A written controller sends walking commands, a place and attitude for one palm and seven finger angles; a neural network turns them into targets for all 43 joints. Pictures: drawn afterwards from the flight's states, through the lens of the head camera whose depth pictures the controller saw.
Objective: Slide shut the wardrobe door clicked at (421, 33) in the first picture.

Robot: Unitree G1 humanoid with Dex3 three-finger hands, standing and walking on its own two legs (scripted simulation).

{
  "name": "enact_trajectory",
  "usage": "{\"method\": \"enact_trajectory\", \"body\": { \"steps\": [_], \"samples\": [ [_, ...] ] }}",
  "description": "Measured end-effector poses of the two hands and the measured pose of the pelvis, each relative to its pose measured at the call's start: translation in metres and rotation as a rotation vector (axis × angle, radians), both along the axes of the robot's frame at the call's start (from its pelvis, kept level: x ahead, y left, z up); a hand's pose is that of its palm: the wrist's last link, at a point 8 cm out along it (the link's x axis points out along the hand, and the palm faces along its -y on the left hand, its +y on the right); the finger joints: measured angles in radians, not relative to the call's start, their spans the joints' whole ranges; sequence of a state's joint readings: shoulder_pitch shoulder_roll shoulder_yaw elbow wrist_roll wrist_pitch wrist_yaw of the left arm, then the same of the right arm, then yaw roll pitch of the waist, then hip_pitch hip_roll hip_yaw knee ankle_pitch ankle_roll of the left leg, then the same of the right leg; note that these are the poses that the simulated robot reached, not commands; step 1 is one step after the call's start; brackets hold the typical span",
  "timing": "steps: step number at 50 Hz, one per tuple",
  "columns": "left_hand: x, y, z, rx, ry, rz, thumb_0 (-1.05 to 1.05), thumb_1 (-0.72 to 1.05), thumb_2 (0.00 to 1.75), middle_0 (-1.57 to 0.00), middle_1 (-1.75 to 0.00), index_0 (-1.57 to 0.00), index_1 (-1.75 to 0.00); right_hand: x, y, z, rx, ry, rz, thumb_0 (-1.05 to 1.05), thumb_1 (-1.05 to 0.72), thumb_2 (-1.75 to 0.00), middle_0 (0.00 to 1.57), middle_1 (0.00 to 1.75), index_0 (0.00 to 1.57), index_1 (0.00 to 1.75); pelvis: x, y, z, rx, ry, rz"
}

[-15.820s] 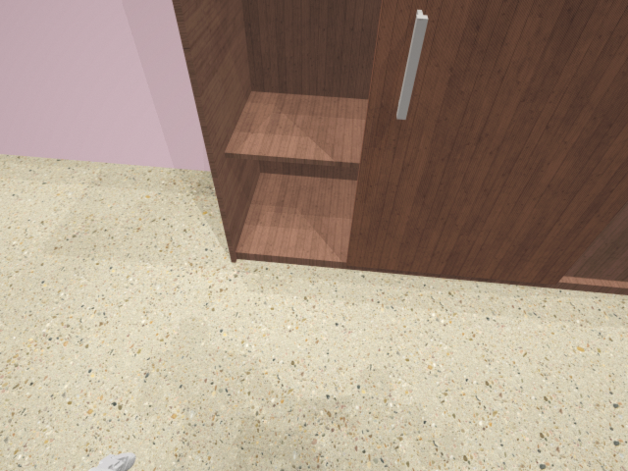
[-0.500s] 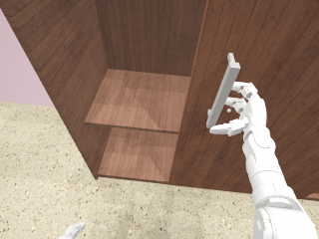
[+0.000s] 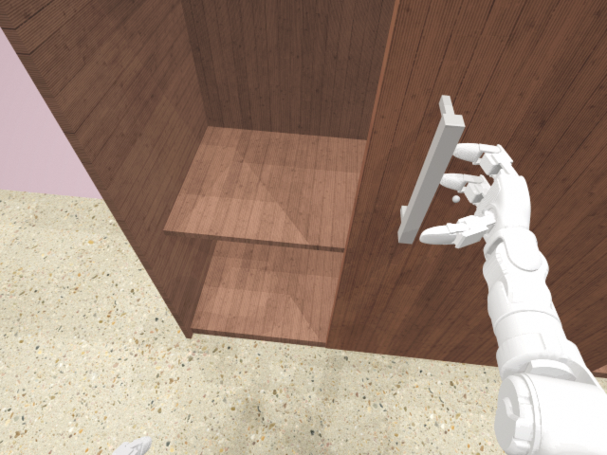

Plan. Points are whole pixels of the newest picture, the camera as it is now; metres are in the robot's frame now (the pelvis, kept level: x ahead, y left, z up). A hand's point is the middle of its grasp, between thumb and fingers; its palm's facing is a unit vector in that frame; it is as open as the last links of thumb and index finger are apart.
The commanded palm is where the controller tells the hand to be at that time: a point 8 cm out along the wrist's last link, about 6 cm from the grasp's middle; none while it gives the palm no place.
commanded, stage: feel for the door with the fingertips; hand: right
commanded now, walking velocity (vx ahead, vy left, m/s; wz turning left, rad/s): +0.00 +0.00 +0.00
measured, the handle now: (423, 178) +0.49 -0.10 +0.11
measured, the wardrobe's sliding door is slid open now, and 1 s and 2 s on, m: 0.45 0.45 0.45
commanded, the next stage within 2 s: slide the fingers in behind the handle in 0.08 s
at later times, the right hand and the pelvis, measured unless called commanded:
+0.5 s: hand (455, 202) +0.44 -0.13 +0.11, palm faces -0.01 +1.00 +0.00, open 14.0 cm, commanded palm +0.41 -0.18 +0.11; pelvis -0.01 -0.02 +0.00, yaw +1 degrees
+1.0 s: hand (429, 196) +0.44 -0.10 +0.11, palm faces -0.01 +1.00 +0.00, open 14.0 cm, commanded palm +0.41 -0.15 +0.11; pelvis -0.01 +0.00 +0.00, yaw +1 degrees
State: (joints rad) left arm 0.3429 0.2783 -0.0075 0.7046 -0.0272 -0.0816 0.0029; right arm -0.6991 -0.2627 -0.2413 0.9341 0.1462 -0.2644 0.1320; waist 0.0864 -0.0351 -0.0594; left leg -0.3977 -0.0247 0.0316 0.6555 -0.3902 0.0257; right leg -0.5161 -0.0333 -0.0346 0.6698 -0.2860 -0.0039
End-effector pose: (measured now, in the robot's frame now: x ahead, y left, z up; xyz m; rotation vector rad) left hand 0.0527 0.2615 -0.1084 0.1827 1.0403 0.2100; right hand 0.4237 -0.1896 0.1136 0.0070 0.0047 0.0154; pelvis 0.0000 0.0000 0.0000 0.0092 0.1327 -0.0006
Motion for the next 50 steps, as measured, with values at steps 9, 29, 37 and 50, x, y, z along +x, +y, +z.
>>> {"method": "enact_trajectory", "body": {
  "steps": [9,29,37,50],
  "samples": [
    [-0.003,-0.012,-0.002,-0.013,0.007,0.003,0.01,0.9,0.9,-0.2,-0.3,-0.2,-0.3,0.004,-0.003,0.001,-0.008,-0.001,0.003,-0.01,0.5,-0.3,0.34,1.22,0.33,1.23,-0.001,-0.008,-0.002,0.005,0.006,0.002],
    [-0.01,-0.026,-0.003,-0.036,-0.016,0.004,0.01,0.9,0.9,-0.2,-0.3,-0.2,-0.3,-0.012,0.005,0.0,-0.005,-0.017,-0.001,-0.01,0.5,-0.3,0.3,1.2,0.3,1.21,-0.006,-0.016,-0.002,0.009,-0.011,0.009],
    [-0.003,-0.022,-0.002,-0.027,-0.039,-0.013,0.01,0.9,0.9,-0.2,-0.3,-0.2,-0.3,-0.013,0.017,-0.003,-0.011,-0.002,0.004,-0.01,0.5,-0.3,0.3,1.2,0.3,1.21,-0.012,-0.013,-0.003,0.009,-0.015,0.0],
    [-0.008,-0.012,-0.004,-0.047,-0.026,0.002,0.01,0.9,0.9,-0.2,-0.3,-0.2,-0.3,-0.003,0.036,0.001,-0.004,0.004,-0.006,-0.01,0.5,-0.3,0.3,1.2,0.3,1.2,-0.007,-0.001,-0.002,-0.003,0.0,0.011]
  ]
}}
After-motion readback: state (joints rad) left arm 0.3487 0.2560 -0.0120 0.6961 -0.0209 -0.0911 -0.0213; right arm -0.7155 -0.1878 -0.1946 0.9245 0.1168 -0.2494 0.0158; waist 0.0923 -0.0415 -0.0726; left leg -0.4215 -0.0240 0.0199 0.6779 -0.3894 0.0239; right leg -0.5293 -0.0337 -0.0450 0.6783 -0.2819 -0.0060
